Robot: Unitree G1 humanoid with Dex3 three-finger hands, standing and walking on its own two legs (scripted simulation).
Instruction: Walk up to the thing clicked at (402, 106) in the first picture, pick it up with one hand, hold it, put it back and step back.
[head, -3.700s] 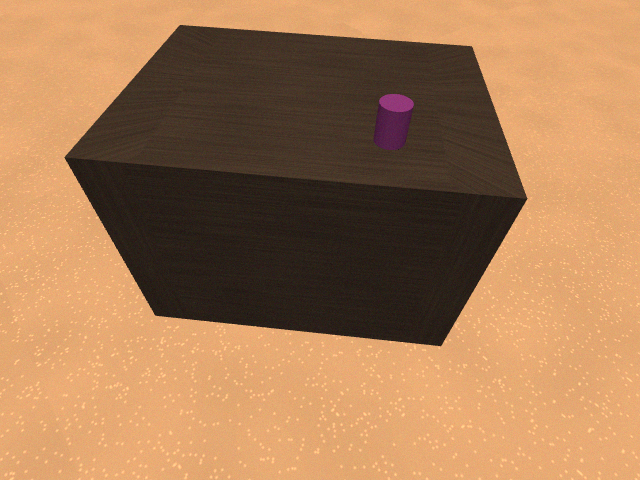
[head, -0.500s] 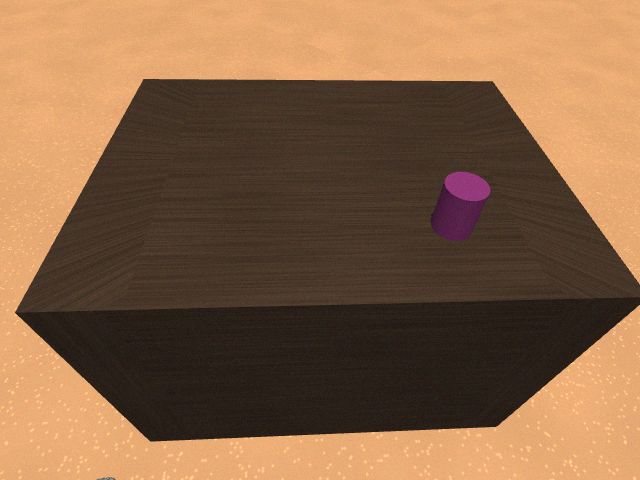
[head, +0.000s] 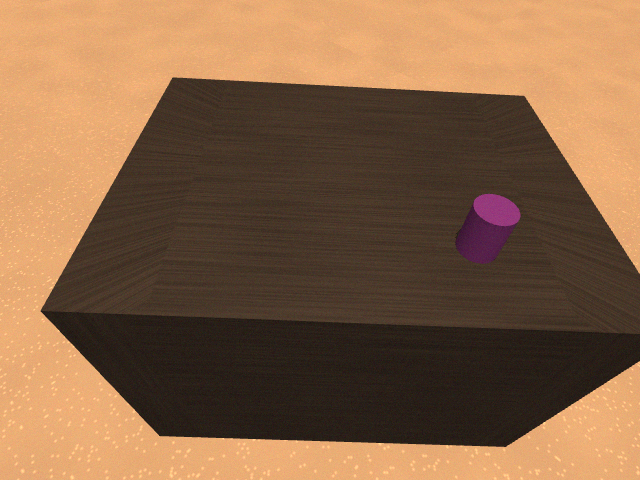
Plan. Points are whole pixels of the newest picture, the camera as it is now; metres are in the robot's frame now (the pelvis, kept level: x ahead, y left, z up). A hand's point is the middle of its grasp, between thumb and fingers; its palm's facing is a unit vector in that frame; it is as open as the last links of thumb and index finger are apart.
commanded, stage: walk up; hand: right
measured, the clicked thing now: (485, 229) +0.53 -0.30 -0.03
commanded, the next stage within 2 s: stand in 0.94 s
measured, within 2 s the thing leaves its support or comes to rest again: neither
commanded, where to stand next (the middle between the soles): +0.06 -0.02 m, yaw -2 degrees
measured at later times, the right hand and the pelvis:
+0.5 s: hand out of the picture +0.10 -0.25 -0.15, palm faces -0.07 +0.94 -0.34, open 7.4 cm; pelvis +0.01 +0.00 +0.00, yaw +2 degrees
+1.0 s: hand out of the picture +0.10 -0.25 -0.15, palm faces -0.08 +0.93 -0.36, open 7.4 cm; pelvis +0.01 +0.00 +0.00, yaw +2 degrees
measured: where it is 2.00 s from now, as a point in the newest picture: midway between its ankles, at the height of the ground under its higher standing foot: outside the picture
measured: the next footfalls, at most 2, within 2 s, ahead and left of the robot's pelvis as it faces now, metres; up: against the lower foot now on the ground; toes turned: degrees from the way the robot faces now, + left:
none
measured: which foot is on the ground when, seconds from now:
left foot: down 0.00-1.00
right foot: down 0.00-1.00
